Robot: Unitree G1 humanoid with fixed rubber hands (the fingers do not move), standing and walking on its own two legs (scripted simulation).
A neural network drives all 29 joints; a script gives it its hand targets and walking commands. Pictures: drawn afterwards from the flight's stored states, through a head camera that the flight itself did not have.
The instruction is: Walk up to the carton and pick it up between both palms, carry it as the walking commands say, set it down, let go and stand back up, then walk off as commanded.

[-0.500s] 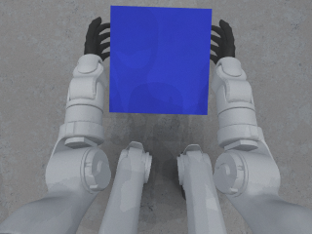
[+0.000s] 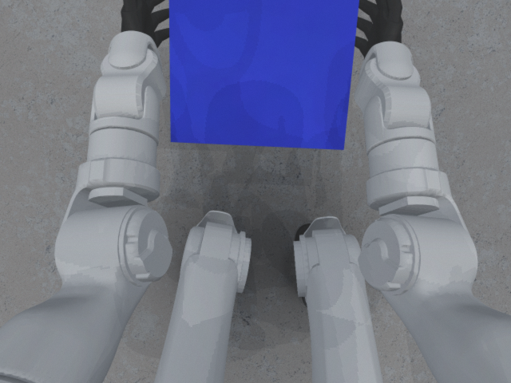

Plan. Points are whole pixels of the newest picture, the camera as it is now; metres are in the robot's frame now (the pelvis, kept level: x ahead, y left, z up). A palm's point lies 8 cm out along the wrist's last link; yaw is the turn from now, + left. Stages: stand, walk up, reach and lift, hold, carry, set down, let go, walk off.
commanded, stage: set down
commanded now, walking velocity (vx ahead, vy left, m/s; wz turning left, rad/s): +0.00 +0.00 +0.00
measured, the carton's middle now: (259, 69) +0.52 +0.03 -0.21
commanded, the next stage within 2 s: none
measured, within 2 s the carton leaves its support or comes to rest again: rests again in 1.18 s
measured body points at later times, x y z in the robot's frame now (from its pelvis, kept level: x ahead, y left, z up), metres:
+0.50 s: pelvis +0.01 +0.00 -0.04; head +0.37 +0.02 +0.21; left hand +0.56 +0.18 -0.20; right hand +0.57 -0.12 -0.20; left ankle +0.10 +0.12 -0.40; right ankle +0.10 -0.12 -0.40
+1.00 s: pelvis +0.00 +0.00 -0.05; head +0.37 +0.02 +0.20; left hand +0.56 +0.18 -0.22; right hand +0.56 -0.12 -0.22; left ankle +0.10 +0.12 -0.40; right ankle +0.10 -0.12 -0.40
